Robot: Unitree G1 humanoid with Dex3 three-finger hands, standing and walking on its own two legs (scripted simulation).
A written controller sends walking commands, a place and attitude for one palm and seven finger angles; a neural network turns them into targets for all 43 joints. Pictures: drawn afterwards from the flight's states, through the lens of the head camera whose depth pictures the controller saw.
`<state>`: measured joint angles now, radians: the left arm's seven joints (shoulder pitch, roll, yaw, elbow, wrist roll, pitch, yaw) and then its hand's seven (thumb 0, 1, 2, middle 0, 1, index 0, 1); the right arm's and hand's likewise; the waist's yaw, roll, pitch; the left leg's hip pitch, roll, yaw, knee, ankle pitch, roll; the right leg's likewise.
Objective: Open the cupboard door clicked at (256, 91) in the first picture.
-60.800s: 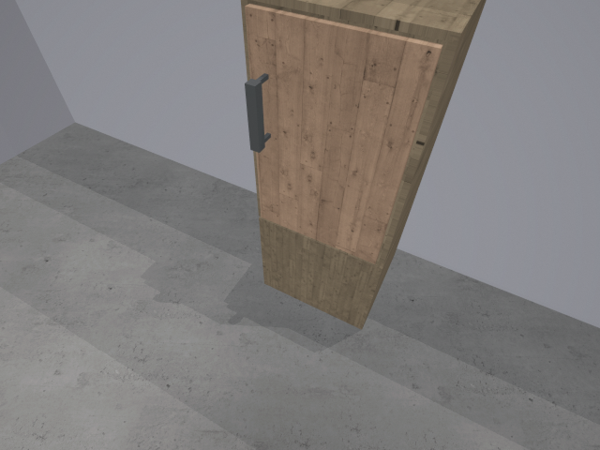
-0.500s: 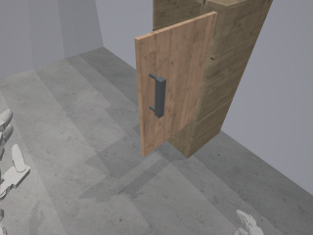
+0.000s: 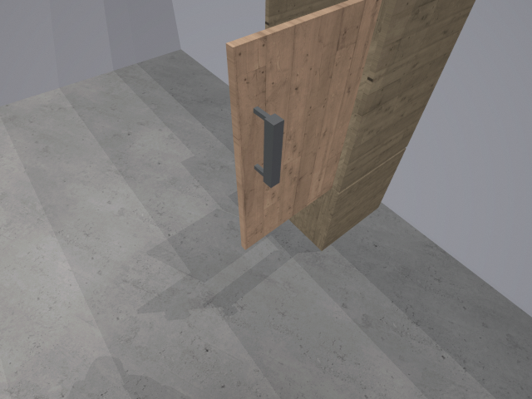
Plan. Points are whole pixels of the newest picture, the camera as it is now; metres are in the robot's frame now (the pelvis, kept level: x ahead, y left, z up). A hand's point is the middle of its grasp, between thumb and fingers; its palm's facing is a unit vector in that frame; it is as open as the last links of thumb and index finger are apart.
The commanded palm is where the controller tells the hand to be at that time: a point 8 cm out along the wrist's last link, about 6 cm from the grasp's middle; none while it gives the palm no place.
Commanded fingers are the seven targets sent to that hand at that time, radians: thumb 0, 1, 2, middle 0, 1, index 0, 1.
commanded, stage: let the arm hang, fingers relaxed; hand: left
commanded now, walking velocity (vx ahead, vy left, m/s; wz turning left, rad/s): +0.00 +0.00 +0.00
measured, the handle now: (265, 148) +0.56 +0.03 +0.04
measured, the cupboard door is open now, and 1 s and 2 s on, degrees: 92 92 92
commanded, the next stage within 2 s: look to check the result in 0.66 s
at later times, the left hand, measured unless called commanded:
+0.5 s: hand out of the picture -0.01 +0.16 -0.17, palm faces +0.03 -0.98 -0.17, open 7.4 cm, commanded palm none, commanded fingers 0.00 0.90 0.90 -0.20 -0.30 -0.20 -0.30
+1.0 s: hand out of the picture +0.00 +0.18 -0.17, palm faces +0.02 -0.97 -0.23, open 7.4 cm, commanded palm none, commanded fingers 0.00 0.90 0.90 -0.20 -0.30 -0.20 -0.30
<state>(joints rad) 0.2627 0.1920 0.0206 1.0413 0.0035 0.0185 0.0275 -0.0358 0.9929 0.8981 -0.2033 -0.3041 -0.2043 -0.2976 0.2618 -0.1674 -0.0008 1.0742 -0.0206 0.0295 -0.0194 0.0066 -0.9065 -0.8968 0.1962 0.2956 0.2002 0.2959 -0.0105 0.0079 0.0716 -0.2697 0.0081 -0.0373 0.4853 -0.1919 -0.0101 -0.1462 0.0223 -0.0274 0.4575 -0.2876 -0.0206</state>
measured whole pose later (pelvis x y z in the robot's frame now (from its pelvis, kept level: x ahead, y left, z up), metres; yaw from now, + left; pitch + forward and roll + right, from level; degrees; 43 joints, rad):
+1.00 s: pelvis +0.00 +0.00 +0.00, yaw -1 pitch -2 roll +0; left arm 0.26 0.16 0.02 1.14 0.00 0.00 0.03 0.00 0.91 0.90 -0.20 -0.30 -0.20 -0.30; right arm 0.24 -0.16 -0.01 1.13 -0.02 0.01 -0.03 0.00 -0.91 -0.90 0.20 0.30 0.20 0.30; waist -0.01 0.03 0.06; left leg -0.22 0.00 -0.02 0.42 -0.17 -0.01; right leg -0.12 0.01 -0.01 0.43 -0.28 -0.02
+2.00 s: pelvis +0.02 -0.01 +0.01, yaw -1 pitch -2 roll +0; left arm 0.18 0.23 0.01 1.14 0.00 -0.01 0.02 0.00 0.91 0.90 -0.20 -0.30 -0.20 -0.30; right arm 0.16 -0.25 -0.01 1.14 -0.02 0.01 -0.02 0.00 -0.91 -0.90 0.20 0.30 0.20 0.30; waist -0.01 0.02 0.06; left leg -0.16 0.02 -0.02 0.36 -0.16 -0.03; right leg -0.05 0.03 -0.01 0.34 -0.26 -0.04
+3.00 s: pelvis +0.03 -0.01 +0.01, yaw -1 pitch -1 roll +0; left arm 0.20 0.22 0.01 1.14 0.00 -0.01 0.02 0.00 0.91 0.90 -0.20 -0.30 -0.20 -0.30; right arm 0.17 -0.23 0.00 1.14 -0.01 0.00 -0.03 0.00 -0.91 -0.90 0.20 0.30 0.20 0.30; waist -0.01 0.01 0.06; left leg -0.15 0.01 -0.01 0.35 -0.17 -0.02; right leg -0.05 0.02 0.00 0.33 -0.26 -0.03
